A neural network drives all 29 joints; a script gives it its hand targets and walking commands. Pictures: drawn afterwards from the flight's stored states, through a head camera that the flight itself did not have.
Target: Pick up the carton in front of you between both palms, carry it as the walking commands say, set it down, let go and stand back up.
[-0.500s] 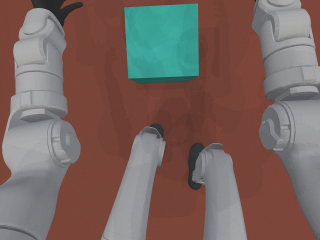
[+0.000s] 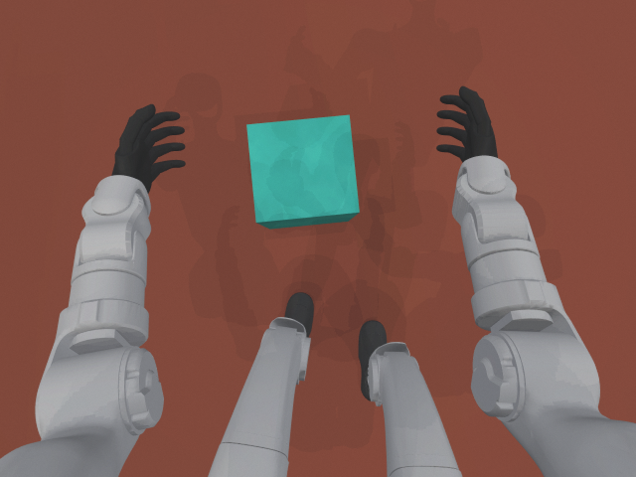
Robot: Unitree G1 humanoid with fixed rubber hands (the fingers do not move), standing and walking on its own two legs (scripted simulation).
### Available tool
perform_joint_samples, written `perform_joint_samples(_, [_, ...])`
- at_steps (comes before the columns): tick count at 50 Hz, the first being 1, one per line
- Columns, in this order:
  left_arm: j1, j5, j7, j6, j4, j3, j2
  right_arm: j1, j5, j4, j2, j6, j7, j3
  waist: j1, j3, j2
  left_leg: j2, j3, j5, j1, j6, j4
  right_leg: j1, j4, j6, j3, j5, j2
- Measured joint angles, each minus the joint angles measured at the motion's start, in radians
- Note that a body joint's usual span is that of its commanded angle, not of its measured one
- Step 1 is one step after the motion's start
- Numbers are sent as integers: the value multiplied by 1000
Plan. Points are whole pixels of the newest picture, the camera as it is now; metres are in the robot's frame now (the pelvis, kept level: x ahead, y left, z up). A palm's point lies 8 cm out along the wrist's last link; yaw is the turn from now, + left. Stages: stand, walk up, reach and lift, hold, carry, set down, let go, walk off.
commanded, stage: let go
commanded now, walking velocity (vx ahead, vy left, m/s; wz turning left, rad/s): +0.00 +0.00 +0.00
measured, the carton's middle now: (304, 179) +0.49 +0.11 -0.56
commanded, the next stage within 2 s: stand in 1.18 s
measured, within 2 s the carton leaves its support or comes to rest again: neither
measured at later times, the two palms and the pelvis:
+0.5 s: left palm (96, 345) +0.22 +0.25 -0.01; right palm (588, 321) +0.31 -0.19 -0.01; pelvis +0.04 +0.00 +0.07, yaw +3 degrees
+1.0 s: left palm (128, 361) +0.22 +0.21 +0.01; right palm out of the picture +0.24 -0.26 +0.02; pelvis +0.07 -0.03 +0.09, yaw +3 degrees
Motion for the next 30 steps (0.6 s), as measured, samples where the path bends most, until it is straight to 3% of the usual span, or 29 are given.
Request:
perform_joint_samples(6, [225, -26, -15, -38, -83, -82, -7, 255, 15, -112, 24, -42, -1, 46, -6, 9, 19, -10, 14, 10, 198, 13, -102, 198, -107, 7, 20, 15, -15])
perform_joint_samples(20, [687, -101, 32, -138, -172, -225, -60, 669, 23, -109, 3, -169, 94, 97, -21, 14, 44, -33, 4, 21, 628, 9, -280, 627, -281, -6, 20, 22, -45])
perform_joint_samples(30, [976, -102, 59, -124, -302, -296, -79, 946, 87, -179, -51, -193, 142, 161, -54, 55, 42, -32, -14, 14, 960, -10, -386, 958, -382, -33, 10, 15, -46])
